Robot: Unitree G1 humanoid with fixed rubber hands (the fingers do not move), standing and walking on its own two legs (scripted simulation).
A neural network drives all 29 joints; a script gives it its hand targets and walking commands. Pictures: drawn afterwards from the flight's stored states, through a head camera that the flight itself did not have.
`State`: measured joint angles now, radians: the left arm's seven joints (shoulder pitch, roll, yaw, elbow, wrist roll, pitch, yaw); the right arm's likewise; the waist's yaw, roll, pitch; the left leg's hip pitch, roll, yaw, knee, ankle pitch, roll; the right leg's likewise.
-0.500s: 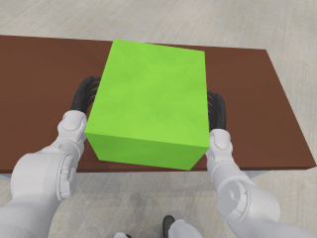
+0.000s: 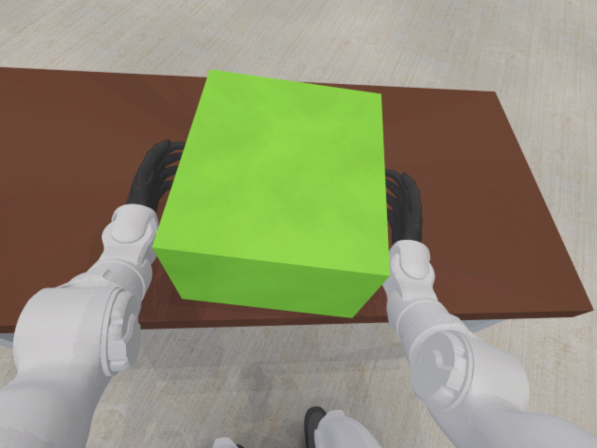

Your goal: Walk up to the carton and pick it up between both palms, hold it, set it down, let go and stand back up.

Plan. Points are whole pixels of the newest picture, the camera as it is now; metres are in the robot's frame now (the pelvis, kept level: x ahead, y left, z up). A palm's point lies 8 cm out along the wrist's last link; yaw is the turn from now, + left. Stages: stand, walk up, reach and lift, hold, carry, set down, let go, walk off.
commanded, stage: set down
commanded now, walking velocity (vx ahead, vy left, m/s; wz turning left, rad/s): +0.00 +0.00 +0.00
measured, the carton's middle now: (282, 195) +0.47 -0.04 -0.02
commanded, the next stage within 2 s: none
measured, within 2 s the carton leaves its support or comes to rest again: neither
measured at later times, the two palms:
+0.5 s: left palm (137, 185) +0.47 +0.16 +0.02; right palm (423, 231) +0.38 -0.23 +0.00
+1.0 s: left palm (102, 235) +0.40 +0.20 +0.02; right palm (431, 263) +0.33 -0.24 -0.01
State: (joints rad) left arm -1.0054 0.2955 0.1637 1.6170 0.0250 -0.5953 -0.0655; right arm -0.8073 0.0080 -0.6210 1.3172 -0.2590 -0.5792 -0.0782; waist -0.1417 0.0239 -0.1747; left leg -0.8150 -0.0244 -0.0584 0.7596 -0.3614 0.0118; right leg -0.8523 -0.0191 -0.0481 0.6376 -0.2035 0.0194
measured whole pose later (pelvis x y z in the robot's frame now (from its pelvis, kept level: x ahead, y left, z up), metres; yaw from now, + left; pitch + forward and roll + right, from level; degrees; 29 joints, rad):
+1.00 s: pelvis -0.04 -0.01 -0.03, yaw +0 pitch +22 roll -1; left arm -0.85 0.42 -0.18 1.35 -0.38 -0.36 -0.10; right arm -0.65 -0.17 -0.01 1.09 0.30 -0.30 -0.13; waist -0.09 0.05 -0.23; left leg -0.93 -0.02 -0.05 0.97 -0.41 0.00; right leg -0.99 -0.02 -0.04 0.87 -0.26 0.01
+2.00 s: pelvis -0.01 +0.00 +0.02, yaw +0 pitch +1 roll -2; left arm -0.25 0.43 -0.11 0.81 -0.34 -0.24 -0.14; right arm -0.10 -0.11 0.00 0.72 0.24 -0.31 -0.17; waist -0.03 -0.01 0.00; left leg -0.32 0.00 -0.05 0.68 -0.38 0.01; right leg -0.37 0.01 -0.04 0.57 -0.22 0.01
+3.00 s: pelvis +0.01 +0.00 +0.03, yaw -1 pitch -8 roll -2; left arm 0.27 0.42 -0.10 0.37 -0.31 -0.24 -0.09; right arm 0.28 -0.04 -0.05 0.42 0.14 -0.23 -0.14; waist 0.05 0.02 0.13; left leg -0.03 0.01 -0.02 0.51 -0.34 0.01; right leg -0.09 0.01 -0.01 0.39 -0.18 0.01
